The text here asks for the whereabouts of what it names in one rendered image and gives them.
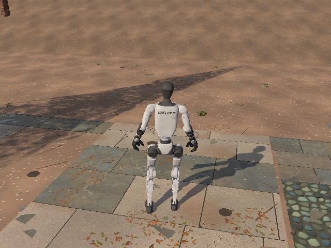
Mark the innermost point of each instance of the left robot hand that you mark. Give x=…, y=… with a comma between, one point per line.
x=137, y=143

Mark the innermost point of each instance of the robot left forearm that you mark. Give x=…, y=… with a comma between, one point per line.
x=138, y=134

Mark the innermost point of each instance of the humanoid robot head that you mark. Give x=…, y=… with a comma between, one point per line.
x=167, y=90

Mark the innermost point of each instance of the robot right upper arm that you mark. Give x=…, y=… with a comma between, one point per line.
x=185, y=118

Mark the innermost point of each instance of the robot right forearm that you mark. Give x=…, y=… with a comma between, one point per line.
x=191, y=136

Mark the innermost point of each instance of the robot left thigh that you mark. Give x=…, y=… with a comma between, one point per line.
x=151, y=160

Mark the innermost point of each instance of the robot left upper arm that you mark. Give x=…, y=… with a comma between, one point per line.
x=147, y=115

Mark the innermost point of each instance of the right robot hand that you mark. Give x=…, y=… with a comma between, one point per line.
x=195, y=145

